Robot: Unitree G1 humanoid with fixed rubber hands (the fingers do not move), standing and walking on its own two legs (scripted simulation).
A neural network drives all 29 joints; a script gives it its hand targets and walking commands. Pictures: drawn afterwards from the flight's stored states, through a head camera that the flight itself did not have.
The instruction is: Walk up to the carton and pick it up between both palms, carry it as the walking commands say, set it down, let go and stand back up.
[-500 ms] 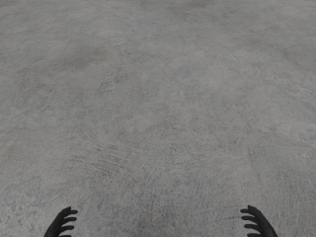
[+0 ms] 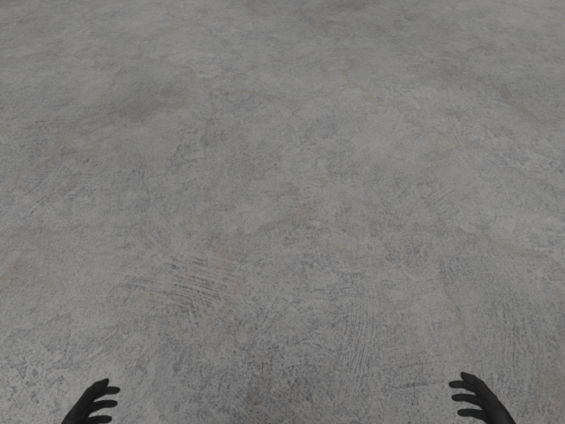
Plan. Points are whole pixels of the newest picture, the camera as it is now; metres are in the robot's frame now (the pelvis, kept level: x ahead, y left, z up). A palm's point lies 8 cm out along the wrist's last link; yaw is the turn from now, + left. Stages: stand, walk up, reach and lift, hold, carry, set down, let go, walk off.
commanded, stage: stand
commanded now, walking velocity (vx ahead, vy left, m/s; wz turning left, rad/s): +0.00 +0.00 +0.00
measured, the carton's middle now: out of the picture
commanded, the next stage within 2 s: walk up in 0.82 s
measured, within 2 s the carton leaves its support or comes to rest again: neither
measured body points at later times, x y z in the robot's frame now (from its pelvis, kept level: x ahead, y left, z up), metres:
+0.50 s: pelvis +0.00 +0.00 +0.02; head +0.01 +0.01 +0.47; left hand +0.12 +0.31 -0.10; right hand +0.13 -0.30 -0.09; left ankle +0.00 +0.12 -0.72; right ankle +0.01 -0.12 -0.72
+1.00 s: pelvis +0.00 +0.00 +0.03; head +0.01 +0.00 +0.48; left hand +0.10 +0.31 -0.10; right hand +0.11 -0.31 -0.09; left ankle +0.00 +0.12 -0.72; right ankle +0.01 -0.12 -0.72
